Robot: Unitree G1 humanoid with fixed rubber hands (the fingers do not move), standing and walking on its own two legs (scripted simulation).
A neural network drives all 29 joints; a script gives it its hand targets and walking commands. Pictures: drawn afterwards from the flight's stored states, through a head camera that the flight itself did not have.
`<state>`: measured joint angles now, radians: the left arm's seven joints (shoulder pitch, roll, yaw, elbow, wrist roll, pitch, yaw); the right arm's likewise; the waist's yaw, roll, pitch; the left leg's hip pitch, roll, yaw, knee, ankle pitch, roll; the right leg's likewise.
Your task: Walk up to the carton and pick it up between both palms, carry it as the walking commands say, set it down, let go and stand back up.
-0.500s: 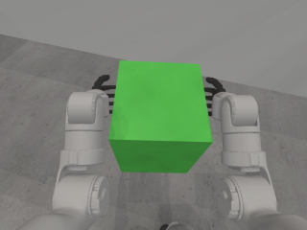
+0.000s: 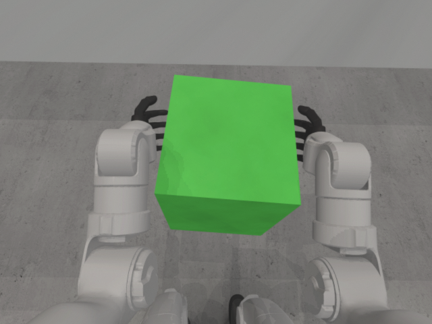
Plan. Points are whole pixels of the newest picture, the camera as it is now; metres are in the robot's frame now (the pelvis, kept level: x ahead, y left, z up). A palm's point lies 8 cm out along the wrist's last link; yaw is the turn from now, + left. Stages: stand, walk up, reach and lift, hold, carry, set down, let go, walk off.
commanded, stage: carry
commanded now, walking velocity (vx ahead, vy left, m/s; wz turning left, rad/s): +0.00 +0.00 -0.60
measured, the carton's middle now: (223, 166) +0.38 -0.01 +0.00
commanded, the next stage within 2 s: none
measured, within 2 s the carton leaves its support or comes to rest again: neither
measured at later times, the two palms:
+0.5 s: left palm (203, 149) +0.35 +0.02 +0.12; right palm (395, 210) +0.25 -0.24 +0.10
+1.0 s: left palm (268, 213) +0.25 -0.06 +0.12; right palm out of the picture +0.08 -0.29 +0.12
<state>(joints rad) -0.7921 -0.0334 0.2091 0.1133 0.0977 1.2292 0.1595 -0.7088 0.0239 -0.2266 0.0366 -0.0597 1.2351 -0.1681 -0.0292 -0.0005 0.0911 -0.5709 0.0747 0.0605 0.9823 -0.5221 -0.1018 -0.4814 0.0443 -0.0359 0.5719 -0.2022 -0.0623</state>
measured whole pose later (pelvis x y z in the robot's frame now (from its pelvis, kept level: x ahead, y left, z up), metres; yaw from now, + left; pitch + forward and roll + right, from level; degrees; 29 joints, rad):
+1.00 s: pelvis -0.15 +0.02 +0.00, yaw -37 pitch +4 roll -2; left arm -0.74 0.03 0.18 0.15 0.05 1.24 0.16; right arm -0.70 0.07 -0.19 0.13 -0.13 1.24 -0.16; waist 0.06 0.00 0.01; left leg -0.38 0.16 0.17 0.61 -0.29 -0.02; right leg -0.53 -0.01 -0.09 0.83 -0.42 0.03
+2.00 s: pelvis -0.32 +0.11 -0.01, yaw -69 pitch +5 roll +0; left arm -0.75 -0.06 0.23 0.13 0.15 1.24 0.16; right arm -0.75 0.00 -0.20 0.17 -0.06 1.25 -0.16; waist -0.06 -0.02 0.01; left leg -0.47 0.04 0.08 0.79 -0.48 -0.07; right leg -0.54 0.05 0.01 0.58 -0.12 -0.05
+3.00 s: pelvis -0.44 +0.29 -0.01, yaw -105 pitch +4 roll +0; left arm -0.81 -0.02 0.19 0.26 0.11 1.23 0.16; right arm -0.74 0.05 -0.22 0.17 -0.16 1.29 -0.17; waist 0.03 0.01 -0.01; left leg -0.53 0.17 0.11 0.95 -0.53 -0.11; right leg -0.47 0.00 -0.09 0.65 -0.24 -0.05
